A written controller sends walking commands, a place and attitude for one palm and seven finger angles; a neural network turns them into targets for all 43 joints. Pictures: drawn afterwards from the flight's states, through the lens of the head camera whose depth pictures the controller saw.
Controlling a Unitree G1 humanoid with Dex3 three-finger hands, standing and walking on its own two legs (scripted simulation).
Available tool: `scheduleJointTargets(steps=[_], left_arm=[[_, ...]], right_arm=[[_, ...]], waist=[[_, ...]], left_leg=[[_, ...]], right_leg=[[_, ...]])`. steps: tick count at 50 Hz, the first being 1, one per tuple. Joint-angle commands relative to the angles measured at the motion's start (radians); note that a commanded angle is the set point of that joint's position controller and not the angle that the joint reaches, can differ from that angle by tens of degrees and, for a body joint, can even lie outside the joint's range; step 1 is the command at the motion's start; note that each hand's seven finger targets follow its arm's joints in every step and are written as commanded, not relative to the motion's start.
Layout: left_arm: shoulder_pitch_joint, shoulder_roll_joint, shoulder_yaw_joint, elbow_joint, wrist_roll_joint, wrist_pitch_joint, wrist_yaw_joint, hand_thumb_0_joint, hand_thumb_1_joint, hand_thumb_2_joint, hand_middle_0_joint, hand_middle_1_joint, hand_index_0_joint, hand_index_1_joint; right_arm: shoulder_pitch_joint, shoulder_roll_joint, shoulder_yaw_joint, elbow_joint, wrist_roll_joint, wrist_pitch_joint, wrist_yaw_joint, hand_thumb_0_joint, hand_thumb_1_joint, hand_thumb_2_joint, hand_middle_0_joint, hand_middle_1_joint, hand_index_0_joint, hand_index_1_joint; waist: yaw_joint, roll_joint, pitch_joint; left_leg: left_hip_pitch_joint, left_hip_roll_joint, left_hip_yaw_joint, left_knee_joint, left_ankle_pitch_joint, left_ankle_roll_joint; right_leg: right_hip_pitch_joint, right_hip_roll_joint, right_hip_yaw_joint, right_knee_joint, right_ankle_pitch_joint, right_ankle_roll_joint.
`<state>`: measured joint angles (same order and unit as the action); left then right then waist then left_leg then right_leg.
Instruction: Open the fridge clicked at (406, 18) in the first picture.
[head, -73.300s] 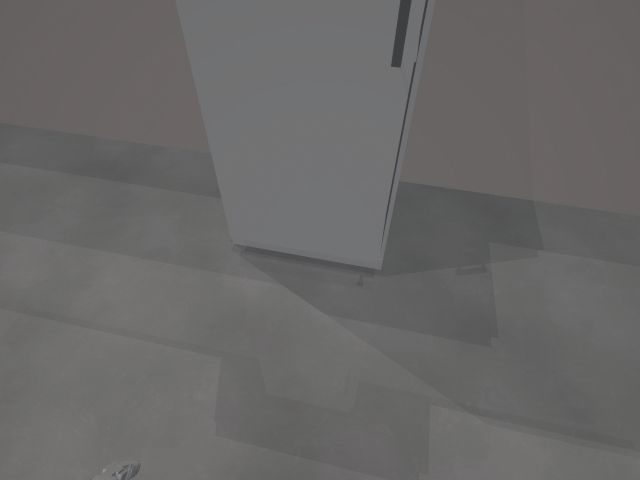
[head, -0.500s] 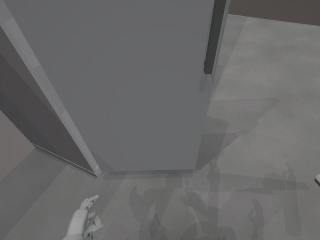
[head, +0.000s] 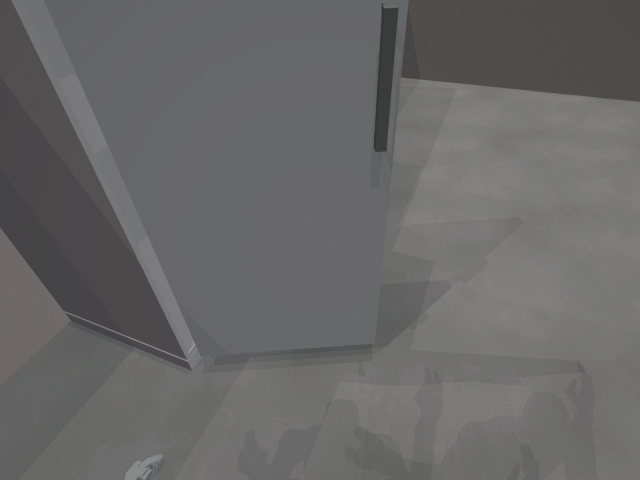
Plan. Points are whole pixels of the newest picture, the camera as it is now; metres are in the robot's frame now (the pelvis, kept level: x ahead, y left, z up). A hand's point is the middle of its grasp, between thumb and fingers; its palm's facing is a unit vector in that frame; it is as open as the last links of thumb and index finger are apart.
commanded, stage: stop stepping back and stand still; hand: right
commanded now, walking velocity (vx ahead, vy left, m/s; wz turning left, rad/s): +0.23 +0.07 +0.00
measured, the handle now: (382, 82) +0.74 -0.12 +0.22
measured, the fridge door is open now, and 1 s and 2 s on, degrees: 64 64 64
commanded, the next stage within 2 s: let the arm hang, fingers relaxed in 1.32 s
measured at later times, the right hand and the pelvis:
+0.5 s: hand (634, 368) +0.18 -0.28 +0.16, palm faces +0.51 +0.75 -0.43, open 7.4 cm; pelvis +0.00 +0.00 +0.00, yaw -1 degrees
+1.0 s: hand out of the picture +0.22 -0.31 +0.15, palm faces +0.45 +0.79 -0.42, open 7.4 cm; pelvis +0.02 -0.04 +0.00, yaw +0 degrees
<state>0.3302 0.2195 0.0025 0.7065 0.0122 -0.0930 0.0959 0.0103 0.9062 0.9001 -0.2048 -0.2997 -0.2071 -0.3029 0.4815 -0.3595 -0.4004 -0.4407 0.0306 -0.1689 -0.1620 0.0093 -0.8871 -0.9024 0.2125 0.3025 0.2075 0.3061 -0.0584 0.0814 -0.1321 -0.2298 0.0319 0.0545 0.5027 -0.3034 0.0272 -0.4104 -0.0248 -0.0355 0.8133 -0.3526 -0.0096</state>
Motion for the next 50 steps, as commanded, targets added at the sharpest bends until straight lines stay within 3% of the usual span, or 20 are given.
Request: scheduleJointTargets(steps=[1, 2, 3, 4, 5, 6, 9, 11, 12, 13, 14, 15, 17, 19, 21, 25, 28, 31, 41, 50], left_arm=[[-0.147, 0.128, 0.042, -0.181, -0.001, -0.11, 0.03, 0.0, 0.9, 0.9, -0.2, -0.3, -0.2, -0.3], [-0.152, 0.151, 0.048, -0.203, -0.003, -0.115, 0.027, 0.0, 0.9, 0.9, -0.2, -0.3, -0.2, -0.3], [-0.149, 0.137, 0.041, -0.218, -0.009, -0.117, 0.018, 0.0, 0.9, 0.9, -0.2, -0.3, -0.2, -0.3], [-0.156, 0.127, 0.046, -0.222, -0.006, -0.123, 0.013, 0.0, 0.9, 0.9, -0.2, -0.3, -0.2, -0.3], [-0.135, 0.111, 0.041, -0.182, 0.003, -0.129, 0.005, 0.0, 0.9, 0.9, -0.2, -0.3, -0.2, -0.3], [-0.157, 0.097, 0.036, -0.202, 0.007, -0.13, -0.009, 0.0, 0.9, 0.9, -0.2, -0.3, -0.2, -0.3], [-0.176, 0.103, 0.03, -0.208, -0.002, -0.128, -0.032, 0.0, 0.9, 0.9, -0.2, -0.3, -0.2, -0.3], [-0.178, 0.111, 0.038, -0.223, 0.0, -0.109, -0.034, 0.0, 0.9, 0.9, -0.2, -0.3, -0.2, -0.3], [-0.185, 0.102, 0.046, -0.231, 0.0, -0.095, -0.036, 0.0, 0.9, 0.9, -0.2, -0.3, -0.2, -0.3], [-0.194, 0.099, 0.059, -0.242, -0.001, -0.085, -0.036, 0.0, 0.9, 0.9, -0.2, -0.3, -0.2, -0.3], [-0.18, 0.11, 0.057, -0.222, 0.006, -0.079, -0.031, 0.0, 0.9, 0.9, -0.2, -0.3, -0.2, -0.3], [-0.185, 0.107, 0.05, -0.205, 0.007, -0.076, -0.039, 0.0, 0.9, 0.9, -0.2, -0.3, -0.2, -0.3], [-0.153, 0.098, 0.043, -0.187, 0.003, -0.071, -0.037, 0.0, 0.9, 0.9, -0.2, -0.3, -0.2, -0.3], [-0.163, 0.083, 0.025, -0.182, 0.003, -0.068, -0.029, 0.0, 0.9, 0.9, -0.2, -0.3, -0.2, -0.3], [-0.183, 0.082, 0.021, -0.188, 0.002, -0.083, -0.016, 0.0, 0.9, 0.9, -0.2, -0.3, -0.2, -0.3], [-0.169, 0.097, 0.033, -0.195, 0.009, -0.114, -0.003, 0.0, 0.9, 0.9, -0.2, -0.3, -0.2, -0.3], [-0.185, 0.135, 0.047, -0.22, 0.002, -0.116, -0.009, 0.0, 0.9, 0.9, -0.2, -0.3, -0.2, -0.3], [-0.19, 0.118, 0.037, -0.225, -0.002, -0.109, -0.013, 0.0, 0.9, 0.9, -0.2, -0.3, -0.2, -0.3], [-0.186, 0.115, 0.031, -0.252, -0.009, -0.081, -0.022, 0.0, 0.9, 0.9, -0.2, -0.3, -0.2, -0.3], [-0.203, 0.117, 0.022, -0.253, -0.001, -0.073, -0.007, 0.0, 0.9, 0.9, -0.2, -0.3, -0.2, -0.3]], right_arm=[[-0.248, -0.178, -0.013, -0.148, -0.024, -0.052, -0.021, 0.0, -0.9, -0.9, 0.2, 0.3, 0.2, 0.3], [-0.269, -0.193, -0.026, -0.206, -0.02, -0.068, -0.022, 0.0, -0.9, -0.9, 0.2, 0.3, 0.2, 0.3], [-0.288, -0.226, -0.055, -0.251, -0.024, -0.084, -0.025, 0.0, -0.9, -0.9, 0.2, 0.3, 0.2, 0.3], [-0.282, -0.275, -0.103, -0.286, -0.027, -0.097, -0.023, 0.0, -0.9, -0.9, 0.2, 0.3, 0.2, 0.3], [-0.223, -0.33, -0.157, -0.252, -0.011, -0.103, -0.013, 0.0, -0.9, -0.9, 0.2, 0.3, 0.2, 0.3], [-0.165, -0.27, -0.129, -0.288, -0.008, -0.095, -0.007, 0.0, -0.9, -0.9, 0.2, 0.3, 0.2, 0.3], [-0.007, -0.238, -0.139, -0.269, -0.01, -0.086, -0.006, 0.0, -0.9, -0.9, 0.2, 0.3, 0.2, 0.3], [0.068, -0.238, -0.151, -0.219, -0.01, -0.075, -0.008, 0.0, -0.9, -0.9, 0.2, 0.3, 0.2, 0.3], [0.07, -0.256, -0.164, -0.197, -0.014, -0.072, -0.008, 0.0, -0.9, -0.9, 0.2, 0.3, 0.2, 0.3], [0.039, -0.274, -0.178, -0.188, -0.01, -0.067, -0.004, 0.0, -0.9, -0.9, 0.2, 0.3, 0.2, 0.3], [-0.017, -0.27, -0.18, -0.185, 0.0, -0.083, -0.003, 0.0, -0.9, -0.9, 0.2, 0.3, 0.2, 0.3], [-0.067, -0.259, -0.178, -0.167, -0.005, -0.092, 0.0, 0.0, -0.9, -0.9, 0.2, 0.3, 0.2, 0.3], [-0.021, -0.239, -0.169, -0.126, 0.002, -0.106, 0.005, 0.0, -0.9, -0.9, 0.2, 0.3, 0.2, 0.3], [-0.044, -0.233, -0.158, -0.107, 0.003, -0.118, 0.007, 0.0, -0.9, -0.9, 0.2, 0.3, 0.2, 0.3], [-0.09, -0.228, -0.133, -0.099, 0.0, -0.123, 0.004, 0.0, -0.9, -0.9, 0.2, 0.3, 0.2, 0.3], [-0.119, -0.203, -0.086, -0.157, -0.011, -0.123, -0.01, 0.0, -0.9, -0.9, 0.2, 0.3, 0.2, 0.3], [-0.118, -0.215, -0.092, -0.246, -0.014, -0.134, -0.018, 0.0, -0.9, -0.9, 0.2, 0.3, 0.2, 0.3], [-0.071, -0.23, -0.117, -0.243, -0.017, -0.128, -0.015, 0.0, -0.9, -0.9, 0.2, 0.3, 0.2, 0.3], [0.02, -0.194, -0.114, -0.161, 0.014, -0.101, 0.0, 0.0, -0.9, -0.9, 0.2, 0.3, 0.2, 0.3], [-0.062, -0.215, -0.109, -0.194, 0.008, -0.088, -0.004, 0.0, -0.9, -0.9, 0.2, 0.3, 0.2, 0.3]], waist=[[0.076, -0.171, 0.121], [0.073, -0.323, 0.128], [0.077, -0.366, 0.145], [0.069, -0.256, 0.139], [0.08, -0.254, 0.123], [0.08, -0.269, 0.15], [0.047, -0.343, 0.125], [0.031, -0.225, 0.078], [0.027, -0.023, 0.082], [0.031, 0.205, 0.072], [0.051, 0.127, 0.094], [0.064, 0.059, 0.08], [0.071, -0.019, 0.125], [0.071, 0.006, 0.123], [0.06, 0.06, 0.119], [0.049, -0.037, 0.08], [0.03, -0.195, 0.064], [0.042, -0.239, 0.084], [0.051, -0.129, -0.003], [0.045, -0.147, 0.037]], left_leg=[[-0.183, 0.098, -0.131, -0.013, -0.244, 0.055], [-0.278, -0.002, -0.053, 0.183, -0.179, 0.008], [-0.384, -0.05, 0.009, 0.322, -0.184, -0.024], [-0.399, -0.049, -0.002, 0.408, -0.177, -0.031], [-0.393, -0.03, -0.036, 0.47, -0.194, -0.031], [-0.35, -0.003, -0.057, 0.46, -0.172, -0.029], [-0.015, -0.013, 0.006, 0.163, -0.062, -0.027], [0.234, -0.032, 0.001, 0.029, -0.067, -0.012], [0.225, 0.076, -0.224, -0.108, -0.239, 0.048], [0.126, 0.291, -0.604, -0.305, -0.435, 0.137], [0.056, 0.331, -0.593, -0.326, -0.348, 0.161], [0.014, 0.316, -0.596, -0.34, -0.41, 0.132], [-0.067, 0.279, -0.467, -0.308, -0.289, 0.143], [-0.118, 0.234, -0.306, -0.289, -0.147, 0.119], [-0.131, 0.208, -0.219, -0.269, -0.104, 0.094], [-0.062, 0.164, -0.202, -0.215, -0.089, 0.048], [-0.028, 0.064, -0.15, -0.081, 0.032, -0.03], [0.053, 0.03, -0.115, -0.068, 0.111, -0.025], [0.132, 0.032, -0.101, -0.069, 0.352, -0.012], [0.115, 0.019, -0.088, -0.088, 0.263, -0.021]], right_leg=[[0.246, -0.025, 0.013, -0.443, -0.101, -0.048], [0.294, -0.168, 0.255, -0.512, -0.099, -0.105], [0.318, -0.301, 0.451, -0.57, -0.055, -0.158], [0.31, -0.323, 0.439, -0.588, 0.062, -0.178], [0.275, -0.326, 0.466, -0.604, 0.0, -0.189], [0.195, -0.32, 0.452, -0.6, 0.011, -0.202], [0.008, -0.224, 0.145, -0.494, -0.034, -0.119], [-0.164, -0.121, 0.031, -0.304, -0.211, -0.064], [-0.252, -0.017, -0.042, -0.047, -0.254, -0.032], [-0.282, 0.048, -0.032, 0.233, -0.254, -0.012], [-0.251, 0.018, 0.037, 0.36, -0.165, -0.008], [-0.234, 0.002, 0.058, 0.381, -0.132, -0.006], [-0.174, -0.027, 0.061, 0.331, -0.036, 0.005], [-0.069, -0.031, 0.02, 0.186, 0.013, 0.005], [0.04, -0.024, -0.021, -0.004, 0.02, -0.006], [0.219, 0.013, -0.043, -0.325, 0.083, -0.029], [0.233, -0.124, 0.139, -0.425, 0.188, -0.073], [0.12, -0.115, 0.128, -0.44, 0.198, -0.054], [0.171, -0.089, 0.072, -0.395, 0.372, -0.014], [0.137, -0.087, 0.082, -0.448, 0.264, -0.014]])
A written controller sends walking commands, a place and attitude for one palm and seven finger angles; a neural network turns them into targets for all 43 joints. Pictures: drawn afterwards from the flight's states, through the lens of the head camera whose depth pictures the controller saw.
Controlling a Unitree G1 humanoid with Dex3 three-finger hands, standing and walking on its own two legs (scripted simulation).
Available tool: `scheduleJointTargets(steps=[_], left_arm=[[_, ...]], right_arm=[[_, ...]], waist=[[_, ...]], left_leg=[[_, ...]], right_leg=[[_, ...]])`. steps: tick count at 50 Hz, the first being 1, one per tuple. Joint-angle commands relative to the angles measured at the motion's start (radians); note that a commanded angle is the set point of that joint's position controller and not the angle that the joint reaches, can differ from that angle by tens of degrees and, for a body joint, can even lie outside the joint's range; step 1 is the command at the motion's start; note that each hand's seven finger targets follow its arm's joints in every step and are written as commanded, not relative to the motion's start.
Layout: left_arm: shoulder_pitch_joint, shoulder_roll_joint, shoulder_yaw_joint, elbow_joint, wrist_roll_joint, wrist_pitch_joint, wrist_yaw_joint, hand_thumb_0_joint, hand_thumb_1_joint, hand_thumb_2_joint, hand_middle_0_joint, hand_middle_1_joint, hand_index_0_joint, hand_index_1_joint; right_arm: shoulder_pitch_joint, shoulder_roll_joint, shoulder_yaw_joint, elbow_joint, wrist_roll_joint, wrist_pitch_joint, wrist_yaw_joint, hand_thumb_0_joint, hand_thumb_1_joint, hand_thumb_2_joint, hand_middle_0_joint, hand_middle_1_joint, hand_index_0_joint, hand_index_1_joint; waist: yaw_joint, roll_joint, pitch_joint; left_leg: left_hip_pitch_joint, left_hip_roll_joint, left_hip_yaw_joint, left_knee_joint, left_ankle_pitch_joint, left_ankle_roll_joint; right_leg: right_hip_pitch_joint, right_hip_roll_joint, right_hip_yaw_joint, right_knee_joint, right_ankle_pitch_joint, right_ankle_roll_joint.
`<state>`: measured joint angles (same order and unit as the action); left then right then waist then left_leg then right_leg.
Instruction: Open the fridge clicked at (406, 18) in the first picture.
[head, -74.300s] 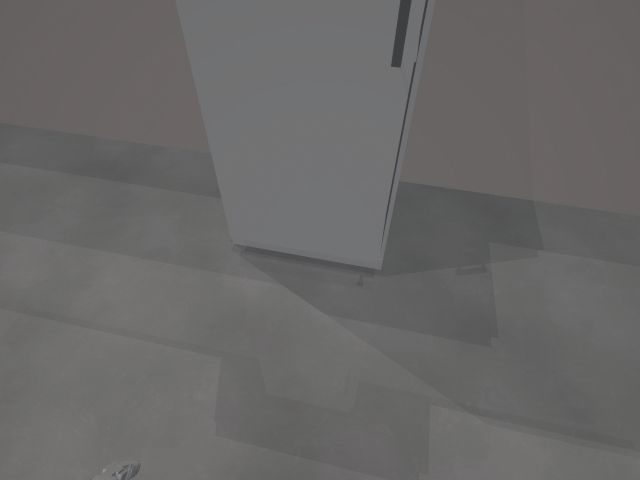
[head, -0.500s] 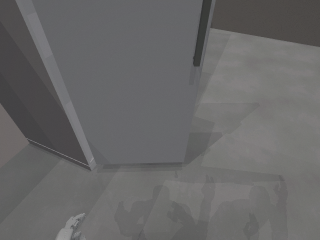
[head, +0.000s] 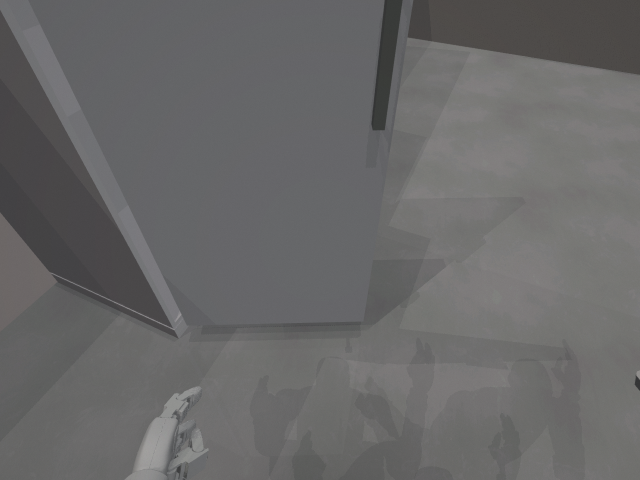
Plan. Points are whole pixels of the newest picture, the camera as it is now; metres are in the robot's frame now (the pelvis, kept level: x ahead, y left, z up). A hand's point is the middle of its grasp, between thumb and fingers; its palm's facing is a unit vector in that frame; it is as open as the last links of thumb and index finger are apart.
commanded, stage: stop stepping back and stand still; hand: right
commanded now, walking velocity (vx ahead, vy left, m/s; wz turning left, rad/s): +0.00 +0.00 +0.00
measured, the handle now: (384, 52) +0.71 -0.08 +0.22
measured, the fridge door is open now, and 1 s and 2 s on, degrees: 64 64 64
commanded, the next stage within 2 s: let the arm hang, fingers relaxed in 0.32 s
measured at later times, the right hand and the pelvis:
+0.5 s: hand (603, 411) +0.19 -0.28 +0.06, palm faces +0.28 +0.84 -0.47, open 7.4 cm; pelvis -0.02 -0.01 +0.00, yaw -1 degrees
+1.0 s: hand out of the picture -0.02 -0.21 -0.17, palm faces +0.04 +0.97 -0.26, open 7.3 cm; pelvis -0.02 +0.01 +0.00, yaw -3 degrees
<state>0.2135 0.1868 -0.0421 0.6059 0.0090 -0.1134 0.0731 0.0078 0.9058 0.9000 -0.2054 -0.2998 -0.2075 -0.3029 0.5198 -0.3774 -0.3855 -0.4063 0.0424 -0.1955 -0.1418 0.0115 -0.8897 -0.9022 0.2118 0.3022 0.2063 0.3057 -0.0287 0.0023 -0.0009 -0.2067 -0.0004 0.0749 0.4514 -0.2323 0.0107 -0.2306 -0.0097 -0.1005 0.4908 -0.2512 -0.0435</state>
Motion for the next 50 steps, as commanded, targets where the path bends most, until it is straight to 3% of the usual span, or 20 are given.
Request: scheduleJointTargets(steps=[1, 4, 10, 20, 21, 22, 23, 24, 27, 30, 32, 34, 37, 39, 40, 42, 44, 45, 48, 50], left_arm=[[-0.084, 0.145, 0.065, -0.151, 0.003, -0.053, 0.016, 0.0, 0.9, 0.9, -0.2, -0.3, -0.2, -0.3], [-0.084, 0.145, 0.066, -0.149, 0.005, -0.055, 0.015, 0.0, 0.9, 0.9, -0.2, -0.3, -0.2, -0.3], [-0.082, 0.15, 0.072, -0.15, 0.006, -0.058, 0.012, 0.0, 0.9, 0.9, -0.2, -0.3, -0.2, -0.3], [-0.08, 0.155, 0.079, -0.149, 0.003, -0.062, 0.016, 0.0, 0.9, 0.9, -0.2, -0.3, -0.2, -0.3], [-0.142, 0.334, 0.108, 0.08, -0.027, -0.099, -0.08, 0.0, 0.9, 0.9, -0.2, -0.3, -0.2, -0.3], [-0.066, 0.3, 0.115, 0.065, -0.027, -0.019, -0.082, 0.0, 0.9, 0.9, -0.2, -0.3, -0.2, -0.3], [-0.06, 0.298, 0.114, 0.042, -0.022, 0.004, -0.078, 0.0, 0.9, 0.9, -0.2, -0.3, -0.2, -0.3], [-0.058, 0.298, 0.109, 0.055, -0.011, 0.015, -0.077, 0.0, 0.9, 0.9, -0.2, -0.3, -0.2, -0.3], [-0.07, 0.312, 0.092, 0.07, 0.009, 0.048, -0.067, 0.0, 0.9, 0.9, -0.2, -0.3, -0.2, -0.3], [-0.074, 0.292, 0.083, 0.113, 0.015, 0.073, -0.068, 0.0, 0.9, 0.9, -0.2, -0.3, -0.2, -0.3], [-0.057, 0.248, 0.078, 0.15, 0.017, 0.092, -0.072, 0.0, 0.9, 0.9, -0.2, -0.3, -0.2, -0.3], [-0.016, 0.206, 0.073, 0.194, 0.019, 0.112, -0.07, 0.0, 0.9, 0.9, -0.2, -0.3, -0.2, -0.3], [0.026, 0.176, 0.074, 0.257, 0.018, 0.124, -0.066, 0.0, 0.9, 0.9, -0.2, -0.3, -0.2, -0.3], [0.032, 0.187, 0.078, 0.287, 0.022, 0.119, -0.061, 0.0, 0.9, 0.9, -0.2, -0.3, -0.2, -0.3], [0.022, 0.206, 0.082, 0.292, 0.022, 0.118, -0.059, 0.0, 0.9, 0.9, -0.2, -0.3, -0.2, -0.3], [0.009, 0.225, 0.087, 0.314, 0.021, 0.112, -0.054, 0.0, 0.9, 0.9, -0.2, -0.3, -0.2, -0.3], [0.007, 0.24, 0.093, 0.334, 0.018, 0.106, -0.051, 0.0, 0.9, 0.9, -0.2, -0.3, -0.2, -0.3], [0.014, 0.248, 0.096, 0.337, 0.015, 0.104, -0.05, 0.0, 0.9, 0.9, -0.2, -0.3, -0.2, -0.3], [0.05, 0.242, 0.098, 0.375, 0.012, 0.099, -0.048, 0.0, 0.9, 0.9, -0.2, -0.3, -0.2, -0.3], [0.055, 0.246, 0.1, 0.394, 0.01, 0.099, -0.048, 0.0, 0.9, 0.9, -0.2, -0.3, -0.2, -0.3]], right_arm=[[-0.111, -0.187, -0.116, -0.236, -0.006, -0.065, -0.024, 0.0, -0.9, -0.9, 0.2, 0.3, 0.2, 0.3], [-0.104, -0.183, -0.117, -0.239, -0.011, -0.07, -0.028, 0.0, -0.9, -0.9, 0.2, 0.3, 0.2, 0.3], [-0.071, -0.182, -0.126, -0.211, -0.012, -0.076, -0.03, 0.0, -0.9, -0.9, 0.2, 0.3, 0.2, 0.3], [-0.054, -0.183, -0.128, -0.207, -0.008, -0.081, -0.03, 0.0, -0.9, -0.9, 0.2, 0.3, 0.2, 0.3], [-0.082, -0.042, 0.281, 0.549, -0.059, 0.074, 0.109, 0.0, -0.9, -0.9, 0.2, 0.3, 0.2, 0.3], [-0.107, -0.042, 0.261, 0.558, -0.052, 0.166, 0.131, 0.0, -0.9, -0.9, 0.2, 0.3, 0.2, 0.3], [-0.127, -0.03, 0.265, 0.542, -0.051, 0.193, 0.134, 0.0, -0.9, -0.9, 0.2, 0.3, 0.2, 0.3], [-0.162, -0.02, 0.272, 0.579, -0.054, 0.193, 0.136, 0.0, -0.9, -0.9, 0.2, 0.3, 0.2, 0.3], [-0.223, -0.048, 0.292, 0.725, -0.065, 0.195, 0.14, 0.0, -0.9, -0.9, 0.2, 0.3, 0.2, 0.3], [-0.247, -0.064, 0.31, 0.902, -0.073, 0.198, 0.136, 0.0, -0.9, -0.9, 0.2, 0.3, 0.2, 0.3], [-0.276, -0.058, 0.326, 1.003, -0.075, 0.2, 0.136, 0.0, -0.9, -0.9, 0.2, 0.3, 0.2, 0.3], [-0.33, -0.06, 0.339, 1.075, -0.071, 0.2, 0.133, 0.0, -0.9, -0.9, 0.2, 0.3, 0.2, 0.3], [-0.357, -0.049, 0.347, 1.165, -0.067, 0.194, 0.128, 0.0, -0.9, -0.9, 0.2, 0.3, 0.2, 0.3], [-0.342, -0.036, 0.339, 1.226, -0.066, 0.191, 0.127, 0.0, -0.9, -0.9, 0.2, 0.3, 0.2, 0.3], [-0.324, -0.04, 0.337, 1.252, -0.066, 0.192, 0.127, 0.0, -0.9, -0.9, 0.2, 0.3, 0.2, 0.3], [-0.292, -0.041, 0.333, 1.306, -0.063, 0.193, 0.131, 0.0, -0.9, -0.9, 0.2, 0.3, 0.2, 0.3], [-0.271, -0.042, 0.332, 1.352, -0.062, 0.187, 0.134, 0.0, -0.9, -0.9, 0.2, 0.3, 0.2, 0.3], [-0.275, -0.052, 0.332, 1.366, -0.062, 0.183, 0.134, 0.0, -0.9, -0.9, 0.2, 0.3, 0.2, 0.3], [-0.306, -0.053, 0.332, 1.401, -0.06, 0.174, 0.133, 0.0, -0.9, -0.9, 0.2, 0.3, 0.2, 0.3], [-0.325, -0.063, 0.333, 1.419, -0.06, 0.17, 0.131, 0.0, -0.9, -0.9, 0.2, 0.3, 0.2, 0.3]], waist=[[0.018, -0.068, -0.087], [0.016, -0.103, -0.087], [0.015, -0.095, -0.064], [0.017, -0.066, -0.087], [0.063, -0.064, 0.004], [0.056, -0.099, -0.076], [0.057, -0.132, -0.047], [0.051, -0.124, -0.059], [0.036, 0.042, -0.045], [0.022, 0.135, -0.062], [0.038, 0.16, -0.043], [0.067, 0.122, -0.028], [0.08, -0.019, -0.028], [0.069, -0.12, -0.02], [0.05, -0.158, -0.011], [0.025, -0.206, -0.006], [0.011, -0.176, -0.024], [0.011, -0.125, -0.02], [0.03, -0.019, -0.031], [0.036, 0.005, -0.017]], left_leg=[[0.094, 0.048, -0.105, -0.034, 0.185, -0.004], [0.102, 0.041, -0.097, -0.03, 0.157, -0.003], [0.109, 0.04, -0.097, -0.056, 0.109, -0.001], [0.113, 0.045, -0.1, -0.064, 0.147, -0.003], [-0.042, 0.141, -0.039, 0.052, 0.265, 0.02], [-0.07, 0.139, -0.085, 0.025, 0.176, 0.031], [-0.101, 0.11, -0.055, 0.056, 0.031, 0.025], [-0.094, 0.076, -0.037, 0.127, -0.059, 0.025], [-0.053, 0.05, -0.07, 0.177, -0.096, 0.028], [0.0, 0.088, -0.11, 0.088, -0.033, 0.035], [-0.074, 0.152, -0.187, -0.034, -0.103, 0.063], [-0.19, 0.213, -0.253, -0.144, -0.211, 0.111], [-0.234, 0.198, -0.233, -0.163, -0.252, 0.112], [-0.176, 0.144, -0.186, -0.118, -0.237, 0.088], [-0.123, 0.117, -0.155, -0.099, -0.215, 0.071], [-0.013, 0.09, -0.12, -0.061, -0.148, 0.059], [0.053, 0.087, -0.114, -0.058, -0.096, 0.057], [0.06, 0.093, -0.121, -0.075, -0.081, 0.06], [0.036, 0.124, -0.147, -0.124, -0.09, 0.071], [0.005, 0.13, -0.152, -0.15, -0.099, 0.073]], right_leg=[[-0.046, -0.102, 0.15, -0.134, 0.15, 0.021], [-0.059, -0.103, 0.154, -0.154, 0.106, 0.02], [-0.108, -0.095, 0.164, -0.182, 0.002, 0.024], [-0.093, -0.086, 0.152, -0.16, 0.047, 0.027], [-0.111, -0.112, 0.149, 0.019, 0.291, 0.018], [-0.029, -0.124, 0.124, -0.006, 0.313, 0.034], [-0.056, -0.15, 0.146, -0.039, 0.239, 0.018], [-0.116, -0.174, 0.202, -0.074, 0.207, -0.015], [-0.157, -0.204, 0.291, -0.113, 0.195, -0.068], [-0.168, -0.143, 0.248, -0.083, 0.101, -0.044], [-0.123, -0.061, 0.174, -0.016, -0.03, -0.016], [-0.018, -0.005, 0.11, 0.073, -0.075, 0.006], [0.044, -0.019, 0.116, 0.069, -0.051, 0.009], [-0.014, -0.061, 0.175, -0.033, -0.086, -0.004], [-0.067, -0.085, 0.204, -0.08, -0.12, -0.011], [-0.159, -0.113, 0.244, -0.169, -0.199, -0.021], [-0.177, -0.117, 0.245, -0.189, -0.196, -0.023], [-0.164, -0.114, 0.239, -0.173, -0.157, -0.019], [-0.092, -0.098, 0.202, -0.137, -0.071, -0.012], [-0.052, -0.098, 0.19, -0.127, -0.033, -0.009]])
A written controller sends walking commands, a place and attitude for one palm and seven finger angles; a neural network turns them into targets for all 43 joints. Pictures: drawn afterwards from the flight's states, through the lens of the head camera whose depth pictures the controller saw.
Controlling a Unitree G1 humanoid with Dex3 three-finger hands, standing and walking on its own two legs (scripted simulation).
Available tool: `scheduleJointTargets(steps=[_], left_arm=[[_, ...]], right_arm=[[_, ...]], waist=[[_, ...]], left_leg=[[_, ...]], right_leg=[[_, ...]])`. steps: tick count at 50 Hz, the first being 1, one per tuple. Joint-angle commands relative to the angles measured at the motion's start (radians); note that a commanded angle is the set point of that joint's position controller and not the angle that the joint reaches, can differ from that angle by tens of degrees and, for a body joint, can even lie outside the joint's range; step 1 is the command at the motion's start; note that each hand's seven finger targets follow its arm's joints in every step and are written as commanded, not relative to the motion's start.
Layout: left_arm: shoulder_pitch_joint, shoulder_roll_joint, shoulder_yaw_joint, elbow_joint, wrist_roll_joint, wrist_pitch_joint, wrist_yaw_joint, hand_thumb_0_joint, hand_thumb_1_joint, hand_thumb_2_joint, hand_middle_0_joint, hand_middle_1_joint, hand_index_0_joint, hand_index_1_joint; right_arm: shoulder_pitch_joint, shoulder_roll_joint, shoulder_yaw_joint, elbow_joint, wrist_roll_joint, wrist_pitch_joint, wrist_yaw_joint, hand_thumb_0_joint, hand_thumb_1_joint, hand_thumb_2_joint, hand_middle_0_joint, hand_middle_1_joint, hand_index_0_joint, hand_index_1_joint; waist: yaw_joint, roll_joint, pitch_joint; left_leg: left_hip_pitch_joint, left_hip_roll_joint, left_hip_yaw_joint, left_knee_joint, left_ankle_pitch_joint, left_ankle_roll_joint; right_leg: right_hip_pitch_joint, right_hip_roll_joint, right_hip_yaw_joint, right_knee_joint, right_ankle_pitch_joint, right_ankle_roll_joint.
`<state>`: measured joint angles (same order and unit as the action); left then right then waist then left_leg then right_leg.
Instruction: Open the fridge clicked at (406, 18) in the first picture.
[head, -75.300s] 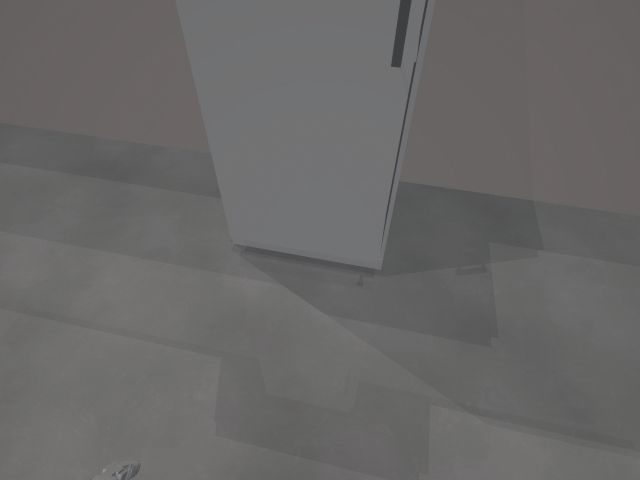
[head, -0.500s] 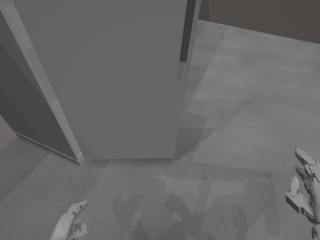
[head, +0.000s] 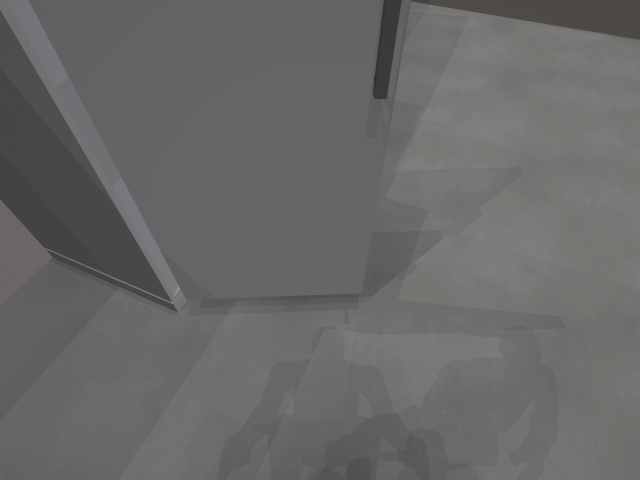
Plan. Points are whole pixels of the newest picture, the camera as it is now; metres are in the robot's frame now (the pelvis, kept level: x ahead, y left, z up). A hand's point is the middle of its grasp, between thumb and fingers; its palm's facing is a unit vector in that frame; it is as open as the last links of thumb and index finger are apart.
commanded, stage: let the arm hang, fingers relaxed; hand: right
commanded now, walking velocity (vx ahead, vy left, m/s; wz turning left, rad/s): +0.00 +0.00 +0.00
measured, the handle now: (387, 15) +0.74 -0.06 +0.22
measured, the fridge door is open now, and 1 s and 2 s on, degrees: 64 64 64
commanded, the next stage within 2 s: look to check the result in 0.52 s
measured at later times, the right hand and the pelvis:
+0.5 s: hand out of the picture +0.13 -0.22 -0.15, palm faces -0.03 +0.95 -0.29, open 7.4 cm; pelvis +0.03 +0.00 +0.01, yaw +1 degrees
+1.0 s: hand out of the picture +0.12 -0.22 -0.15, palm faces -0.02 +0.94 -0.33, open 7.4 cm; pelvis +0.05 +0.02 +0.01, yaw +1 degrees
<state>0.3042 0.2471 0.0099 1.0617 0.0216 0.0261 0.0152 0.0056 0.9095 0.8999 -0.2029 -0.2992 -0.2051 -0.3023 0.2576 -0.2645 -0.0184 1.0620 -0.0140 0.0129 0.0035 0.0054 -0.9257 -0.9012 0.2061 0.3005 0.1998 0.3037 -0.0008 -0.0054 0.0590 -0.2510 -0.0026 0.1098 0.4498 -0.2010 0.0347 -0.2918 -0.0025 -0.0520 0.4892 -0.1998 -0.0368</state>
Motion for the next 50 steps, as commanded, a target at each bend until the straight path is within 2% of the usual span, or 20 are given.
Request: scheduleJointTargets(steps=[1, 4, 7, 13, 18, 20, 24, 35, 43, 50], left_arm=[[-0.036, 0.184, 0.046, -0.054, -0.002, -0.039, 0.009, 0.0, 0.9, 0.9, -0.2, -0.3, -0.2, -0.3], [-0.056, 0.201, 0.044, -0.034, 0.001, -0.039, 0.007, 0.0, 0.9, 0.9, -0.2, -0.3, -0.2, -0.3], [-0.082, 0.204, 0.039, -0.022, 0.0, -0.043, 0.005, 0.0, 0.9, 0.9, -0.2, -0.3, -0.2, -0.3], [-0.145, 0.227, 0.029, -0.01, -0.002, -0.051, 0.003, 0.0, 0.9, 0.9, -0.2, -0.3, -0.2, -0.3], [-0.187, 0.237, 0.024, -0.005, -0.003, -0.055, 0.004, 0.0, 0.9, 0.9, -0.2, -0.3, -0.2, -0.3], [-0.199, 0.246, 0.023, -0.006, -0.005, -0.056, 0.003, 0.0, 0.9, 0.9, -0.2, -0.3, -0.2, -0.3], [-0.22, 0.253, 0.02, -0.002, -0.004, -0.055, 0.004, 0.0, 0.9, 0.9, -0.2, -0.3, -0.2, -0.3], [-0.22, 0.26, 0.02, 0.0, -0.007, -0.055, 0.01, 0.0, 0.9, 0.9, -0.2, -0.3, -0.2, -0.3], [-0.212, 0.261, 0.019, 0.01, -0.007, -0.05, 0.013, 0.0, 0.9, 0.9, -0.2, -0.3, -0.2, -0.3], [-0.203, 0.257, 0.02, 0.012, -0.009, -0.047, 0.013, 0.0, 0.9, 0.9, -0.2, -0.3, -0.2, -0.3]], right_arm=[[-0.076, -0.178, -0.033, -0.044, -0.003, -0.038, -0.014, 0.0, -0.9, -0.9, 0.2, 0.3, 0.2, 0.3], [-0.094, -0.191, -0.032, -0.023, -0.002, -0.037, -0.014, 0.0, -0.9, -0.9, 0.2, 0.3, 0.2, 0.3], [-0.112, -0.2, -0.029, -0.01, -0.001, -0.037, -0.014, 0.0, -0.9, -0.9, 0.2, 0.3, 0.2, 0.3], [-0.146, -0.214, -0.022, 0.0, 0.0, -0.046, -0.014, 0.0, -0.9, -0.9, 0.2, 0.3, 0.2, 0.3], [-0.172, -0.224, -0.02, 0.0, 0.001, -0.049, -0.014, 0.0, -0.9, -0.9, 0.2, 0.3, 0.2, 0.3], [-0.176, -0.232, -0.021, -0.001, 0.0, -0.051, -0.015, 0.0, -0.9, -0.9, 0.2, 0.3, 0.2, 0.3], [-0.191, -0.234, -0.021, 0.001, 0.001, -0.049, -0.013, 0.0, -0.9, -0.9, 0.2, 0.3, 0.2, 0.3], [-0.176, -0.241, -0.025, 0.009, 0.003, -0.056, -0.018, 0.0, -0.9, -0.9, 0.2, 0.3, 0.2, 0.3], [-0.173, -0.241, -0.022, 0.02, 0.005, -0.053, -0.019, 0.0, -0.9, -0.9, 0.2, 0.3, 0.2, 0.3], [-0.168, -0.246, -0.024, 0.021, 0.004, -0.054, -0.022, 0.0, -0.9, -0.9, 0.2, 0.3, 0.2, 0.3]], waist=[[0.012, 0.019, -0.06], [0.009, 0.024, -0.024], [0.007, 0.027, -0.027], [0.004, 0.028, -0.071], [0.004, -0.003, -0.095], [0.003, 0.005, -0.107], [0.005, -0.007, -0.089], [0.008, -0.002, -0.136], [0.01, -0.003, -0.111], [0.009, 0.025, -0.104]], left_leg=[[0.038, 0.135, -0.187, -0.156, -0.146, 0.048], [0.025, 0.129, -0.188, -0.171, -0.163, 0.042], [0.043, 0.128, -0.179, -0.169, -0.113, 0.033], [0.099, 0.133, -0.164, -0.155, 0.065, 0.018], [0.127, 0.138, -0.16, -0.15, 0.144, 0.013], [0.14, 0.139, -0.158, -0.153, 0.163, 0.011], [0.137, 0.14, -0.16, -0.173, 0.13, 0.011], [0.184, 0.151, -0.162, -0.181, 0.261, 0.014], [0.18, 0.152, -0.163, -0.192, 0.257, 0.016], [0.184, 0.15, -0.164, -0.196, 0.289, 0.009]], right_leg=[[0.014, -0.107, 0.142, -0.135, -0.09, -0.015], [0.018, -0.111, 0.145, -0.16, -0.098, -0.015], [0.036, -0.118, 0.146, -0.179, -0.05, -0.015], [0.097, -0.129, 0.138, -0.193, 0.101, -0.009], [0.138, -0.134, 0.132, -0.202, 0.179, -0.002], [0.151, -0.135, 0.132, -0.201, 0.205, -0.002], [0.154, -0.133, 0.132, -0.219, 0.172, 0.004], [0.211, -0.136, 0.118, -0.198, 0.248, 0.007], [0.215, -0.138, 0.112, -0.206, 0.225, 0.01], [0.217, -0.135, 0.107, -0.201, 0.221, 0.01]])
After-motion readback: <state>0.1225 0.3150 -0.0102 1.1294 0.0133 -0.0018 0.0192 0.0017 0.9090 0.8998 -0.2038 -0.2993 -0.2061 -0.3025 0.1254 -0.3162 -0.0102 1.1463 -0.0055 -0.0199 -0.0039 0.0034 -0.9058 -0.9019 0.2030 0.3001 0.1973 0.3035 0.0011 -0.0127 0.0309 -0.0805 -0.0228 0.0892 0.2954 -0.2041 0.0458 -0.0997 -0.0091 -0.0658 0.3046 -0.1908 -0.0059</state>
